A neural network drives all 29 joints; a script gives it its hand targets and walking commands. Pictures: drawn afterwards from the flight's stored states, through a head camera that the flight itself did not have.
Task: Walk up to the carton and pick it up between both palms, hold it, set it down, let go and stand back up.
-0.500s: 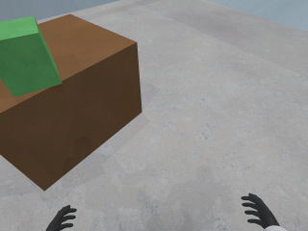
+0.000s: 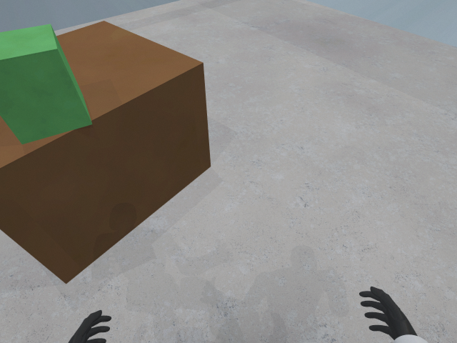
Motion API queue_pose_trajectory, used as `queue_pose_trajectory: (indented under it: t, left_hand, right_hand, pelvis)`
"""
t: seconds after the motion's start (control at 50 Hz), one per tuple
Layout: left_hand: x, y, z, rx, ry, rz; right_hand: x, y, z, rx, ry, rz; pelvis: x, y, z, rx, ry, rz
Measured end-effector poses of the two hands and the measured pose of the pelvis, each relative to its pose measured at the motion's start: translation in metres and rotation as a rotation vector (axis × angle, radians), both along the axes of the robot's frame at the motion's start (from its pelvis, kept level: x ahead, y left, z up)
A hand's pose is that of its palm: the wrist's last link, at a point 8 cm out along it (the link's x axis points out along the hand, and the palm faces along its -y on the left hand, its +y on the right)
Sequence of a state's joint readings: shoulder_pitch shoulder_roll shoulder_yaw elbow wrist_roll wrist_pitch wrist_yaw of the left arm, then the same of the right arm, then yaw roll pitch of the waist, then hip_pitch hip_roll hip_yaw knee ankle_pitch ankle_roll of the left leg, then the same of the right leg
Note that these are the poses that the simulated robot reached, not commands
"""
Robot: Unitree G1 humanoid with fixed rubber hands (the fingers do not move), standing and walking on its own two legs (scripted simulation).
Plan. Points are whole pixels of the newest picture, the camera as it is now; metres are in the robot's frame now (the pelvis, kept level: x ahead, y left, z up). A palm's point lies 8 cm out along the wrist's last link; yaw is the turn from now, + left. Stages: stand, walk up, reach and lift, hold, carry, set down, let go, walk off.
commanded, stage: stand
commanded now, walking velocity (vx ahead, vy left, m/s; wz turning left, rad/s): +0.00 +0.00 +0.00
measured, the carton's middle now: (36, 84) +0.84 +0.59 +0.03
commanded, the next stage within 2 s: none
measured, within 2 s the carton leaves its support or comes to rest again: neither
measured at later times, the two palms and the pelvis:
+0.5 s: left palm out of the picture +0.12 +0.28 -0.08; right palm out of the picture +0.14 -0.28 -0.06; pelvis -0.01 +0.00 +0.00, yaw +0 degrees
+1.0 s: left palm out of the picture +0.10 +0.29 -0.09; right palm out of the picture +0.12 -0.29 -0.07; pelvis -0.02 +0.00 +0.00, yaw +0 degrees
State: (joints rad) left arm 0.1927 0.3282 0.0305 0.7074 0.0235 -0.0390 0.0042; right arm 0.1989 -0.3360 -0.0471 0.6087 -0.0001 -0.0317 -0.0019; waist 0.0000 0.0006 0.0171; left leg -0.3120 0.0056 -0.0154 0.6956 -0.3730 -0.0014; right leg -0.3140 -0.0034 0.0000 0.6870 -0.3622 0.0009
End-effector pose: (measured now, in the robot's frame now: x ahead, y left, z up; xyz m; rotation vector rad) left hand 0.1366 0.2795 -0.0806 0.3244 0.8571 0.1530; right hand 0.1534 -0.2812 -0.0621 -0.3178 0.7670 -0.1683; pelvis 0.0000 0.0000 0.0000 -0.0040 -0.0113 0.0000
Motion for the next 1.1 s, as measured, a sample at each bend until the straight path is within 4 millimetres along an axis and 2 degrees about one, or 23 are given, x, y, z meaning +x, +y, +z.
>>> queue_pose_trajectory:
  t: [0.3, 0.68, 1.1]
  left_hand:
    - [-0.007, 0.002, -0.002, 0.002, 0.017, 0.007]
    - [-0.025, 0.005, -0.006, 0.003, 0.043, 0.019]
    - [-0.035, 0.007, -0.008, 0.001, 0.08, 0.032]
  right_hand:
    - [-0.004, -0.001, -0.001, -0.001, 0.005, -0.003]
    - [-0.023, -0.005, -0.005, -0.003, 0.032, -0.017]
    - [-0.034, -0.007, -0.008, -0.002, 0.069, -0.028]
  pelvis:
    - [-0.003, 0.0, 0.0, 0.0, -0.004, 0.0]
    - [-0.013, 0.0, 0.0, 0.0, -0.017, 0.0]
    - [-0.018, 0.0, 0.004, 0.001, -0.01, 0.0]
